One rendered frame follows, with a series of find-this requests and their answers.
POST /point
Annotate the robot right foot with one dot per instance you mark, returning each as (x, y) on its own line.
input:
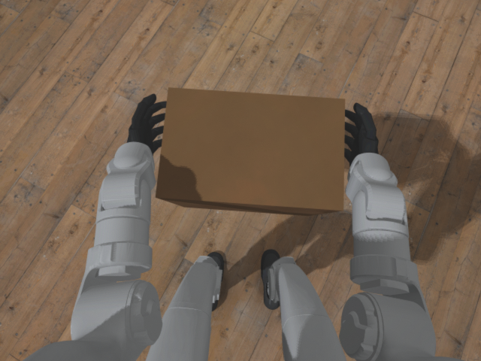
(268, 258)

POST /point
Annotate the left robot hand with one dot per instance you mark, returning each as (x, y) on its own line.
(141, 130)

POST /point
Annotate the robot right shin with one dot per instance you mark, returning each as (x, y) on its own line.
(285, 259)

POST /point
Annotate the carton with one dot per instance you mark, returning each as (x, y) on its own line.
(253, 152)

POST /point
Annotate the robot right forearm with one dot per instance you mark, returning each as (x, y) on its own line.
(381, 262)

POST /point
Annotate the robot right upper arm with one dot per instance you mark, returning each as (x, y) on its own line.
(382, 328)

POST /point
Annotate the robot left upper arm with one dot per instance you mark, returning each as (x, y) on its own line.
(111, 322)

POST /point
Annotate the robot left forearm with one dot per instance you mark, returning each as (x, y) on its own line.
(121, 249)

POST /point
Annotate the right robot hand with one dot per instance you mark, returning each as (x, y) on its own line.
(364, 133)

